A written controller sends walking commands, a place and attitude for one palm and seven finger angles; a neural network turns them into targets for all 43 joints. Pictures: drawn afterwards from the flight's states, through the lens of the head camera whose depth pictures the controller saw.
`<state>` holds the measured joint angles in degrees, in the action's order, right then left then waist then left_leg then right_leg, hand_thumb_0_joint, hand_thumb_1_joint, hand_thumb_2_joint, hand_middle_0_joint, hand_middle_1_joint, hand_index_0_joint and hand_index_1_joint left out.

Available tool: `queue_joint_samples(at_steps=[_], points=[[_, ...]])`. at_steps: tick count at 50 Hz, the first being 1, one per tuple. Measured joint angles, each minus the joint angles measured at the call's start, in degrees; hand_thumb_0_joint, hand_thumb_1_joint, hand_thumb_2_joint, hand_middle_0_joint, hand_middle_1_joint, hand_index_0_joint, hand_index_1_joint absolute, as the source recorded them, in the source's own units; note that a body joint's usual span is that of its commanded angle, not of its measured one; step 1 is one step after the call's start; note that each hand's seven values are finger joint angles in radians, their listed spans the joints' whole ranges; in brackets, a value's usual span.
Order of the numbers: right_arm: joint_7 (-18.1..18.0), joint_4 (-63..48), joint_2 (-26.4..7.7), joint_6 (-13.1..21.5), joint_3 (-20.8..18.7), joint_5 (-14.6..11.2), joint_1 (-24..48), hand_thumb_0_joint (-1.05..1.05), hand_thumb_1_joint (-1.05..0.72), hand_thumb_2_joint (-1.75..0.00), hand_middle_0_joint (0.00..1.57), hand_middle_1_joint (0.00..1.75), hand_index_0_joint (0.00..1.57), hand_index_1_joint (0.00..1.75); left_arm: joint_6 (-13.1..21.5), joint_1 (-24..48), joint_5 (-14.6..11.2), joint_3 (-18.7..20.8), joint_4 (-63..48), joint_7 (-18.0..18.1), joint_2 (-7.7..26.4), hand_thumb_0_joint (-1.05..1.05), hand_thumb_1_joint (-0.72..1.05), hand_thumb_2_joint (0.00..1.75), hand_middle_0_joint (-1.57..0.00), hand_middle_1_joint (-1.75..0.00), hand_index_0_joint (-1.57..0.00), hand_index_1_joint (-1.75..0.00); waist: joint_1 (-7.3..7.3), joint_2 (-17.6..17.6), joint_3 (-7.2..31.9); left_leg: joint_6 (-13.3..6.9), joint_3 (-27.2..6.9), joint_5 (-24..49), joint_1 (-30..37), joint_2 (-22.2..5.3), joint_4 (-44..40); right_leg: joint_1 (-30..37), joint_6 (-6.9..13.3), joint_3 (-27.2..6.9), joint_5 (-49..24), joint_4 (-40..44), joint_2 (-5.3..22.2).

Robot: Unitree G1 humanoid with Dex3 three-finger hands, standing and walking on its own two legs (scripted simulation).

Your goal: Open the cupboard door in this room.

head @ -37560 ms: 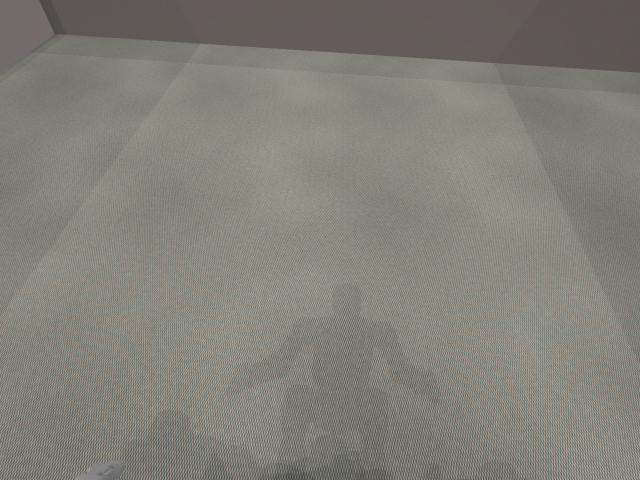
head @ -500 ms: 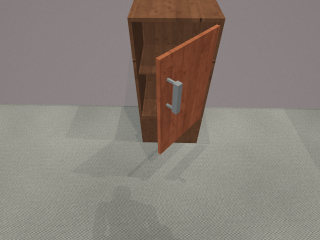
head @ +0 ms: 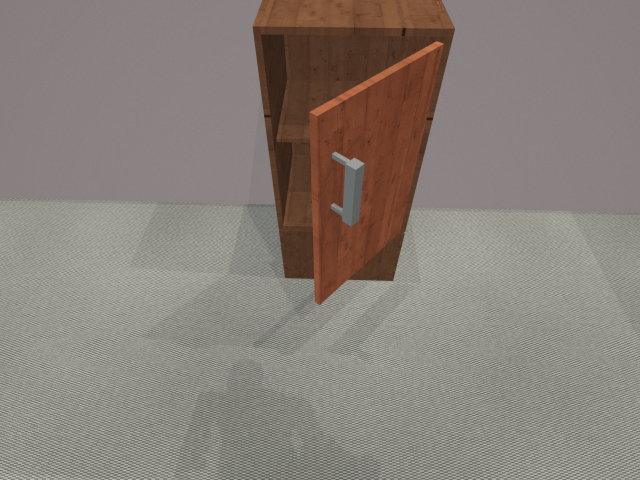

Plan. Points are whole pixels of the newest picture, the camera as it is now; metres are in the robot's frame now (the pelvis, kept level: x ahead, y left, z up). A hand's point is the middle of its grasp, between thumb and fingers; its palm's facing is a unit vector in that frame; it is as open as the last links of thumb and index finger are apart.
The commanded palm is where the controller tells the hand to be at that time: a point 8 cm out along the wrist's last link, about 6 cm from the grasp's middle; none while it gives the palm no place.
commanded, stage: look to check the result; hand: left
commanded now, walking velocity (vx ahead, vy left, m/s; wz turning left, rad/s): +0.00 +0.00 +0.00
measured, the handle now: (344, 189) +0.64 -0.01 -0.04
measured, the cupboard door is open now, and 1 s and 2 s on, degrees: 48 48 48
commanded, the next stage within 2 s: walk to a spot facing it in 0.26 s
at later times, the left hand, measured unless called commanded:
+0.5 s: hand out of the picture +0.07 +0.22 -0.16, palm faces -0.01 -0.95 -0.31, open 7.3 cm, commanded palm none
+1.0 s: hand out of the picture +0.12 +0.16 -0.18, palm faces -0.19 -0.94 -0.28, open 7.3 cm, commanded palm none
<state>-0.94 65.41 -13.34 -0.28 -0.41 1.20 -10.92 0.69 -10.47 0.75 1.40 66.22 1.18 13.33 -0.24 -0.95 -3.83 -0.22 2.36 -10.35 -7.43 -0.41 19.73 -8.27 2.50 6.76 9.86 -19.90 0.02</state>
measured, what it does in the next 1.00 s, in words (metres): lifts its left foot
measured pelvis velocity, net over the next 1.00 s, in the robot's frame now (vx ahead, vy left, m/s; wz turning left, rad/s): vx -0.01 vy -0.02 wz -0.25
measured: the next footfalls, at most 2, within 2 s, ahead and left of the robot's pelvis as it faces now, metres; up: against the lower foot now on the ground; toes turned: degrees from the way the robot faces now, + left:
left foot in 1.22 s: +0.08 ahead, +0.11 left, +0.00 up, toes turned -23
right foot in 1.48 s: -0.02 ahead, -0.16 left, +0.00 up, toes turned -33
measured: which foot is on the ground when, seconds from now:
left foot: down 0.00-0.90, up 0.92-1.00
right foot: down 0.00-1.00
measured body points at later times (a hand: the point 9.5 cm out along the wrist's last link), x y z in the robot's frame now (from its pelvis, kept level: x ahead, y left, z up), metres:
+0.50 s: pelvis +0.01 -0.01 +0.00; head +0.03 -0.02 +0.45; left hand +0.08 +0.27 -0.14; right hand +0.06 -0.28 -0.15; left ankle +0.01 +0.12 -0.75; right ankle +0.02 -0.09 -0.75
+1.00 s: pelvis -0.01 -0.02 -0.02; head +0.05 -0.05 +0.42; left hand +0.13 +0.21 -0.16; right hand -0.03 -0.28 -0.18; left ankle -0.01 +0.12 -0.70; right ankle -0.02 -0.12 -0.75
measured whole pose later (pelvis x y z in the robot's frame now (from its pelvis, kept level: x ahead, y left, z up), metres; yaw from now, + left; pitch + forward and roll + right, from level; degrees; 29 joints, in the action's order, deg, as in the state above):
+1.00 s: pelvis -0.01 -0.02 -0.02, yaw -14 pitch +0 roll +1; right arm -1.9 57.2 -13.2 -3.5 -3.6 0.9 -10.7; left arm -2.2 -9.3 1.4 4.9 54.0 0.3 11.6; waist 0.2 -1.6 -8.1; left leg 2.2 3.7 -29.8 -22.2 -4.5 56.6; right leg -18.1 2.8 -1.0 18.5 -36.6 -2.2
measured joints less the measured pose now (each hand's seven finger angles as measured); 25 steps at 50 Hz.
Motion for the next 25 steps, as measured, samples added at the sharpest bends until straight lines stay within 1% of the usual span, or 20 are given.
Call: queue_joint_samples(at_steps=[9, 20, 25], points=[[0.21, -0.18, -1.45, 0.07, 0.14, -0.01, 1.7, 0.0, -0.91, -0.9, 0.2, 0.3, 0.2, 0.3, 0.25, 1.87, -0.03, -0.13, -0.22, -0.15, 1.18, 0.0, 0.91, 0.9, -0.2, -0.3, -0.2, -0.3, -0.04, -0.1, 0.23, 0.28, -0.09, 0.22, 0.84, -0.22, -1.01, 0.87, 0.18, 0.07, -0.21, 1.07, -0.31], [0.38, -0.32, -2.46, 0.18, 0.32, 0.02, 2.77, 0.0, -0.91, -0.9, 0.2, 0.3, 0.2, 0.3, 0.4, 3.38, -0.01, -0.3, -0.55, -0.32, 1.78, 0.0, 0.91, 0.9, -0.21, -0.3, -0.21, -0.3, -0.18, -0.21, 0.39, 0.56, -0.07, 0.4, 1.55, -0.44, -2.14, 1.46, 0.38, 0.03, -0.29, 2.01, -0.6], [-0.18, -0.96, -2.21, -0.22, 0.13, 0.11, 3.05, 0.0, -0.91, -0.9, 0.2, 0.3, 0.2, 0.3, -0.42, 2.95, 0.0, 0.08, -1.19, 0.02, 1.54, 0.0, 0.91, 0.9, -0.21, -0.3, -0.21, -0.3, 0.32, -0.31, 0.38, 0.83, 1.18, -0.57, 0.84, -1.08, -0.8, 0.25, 0.53, -1.19, 0.1, 0.81, -1.16]])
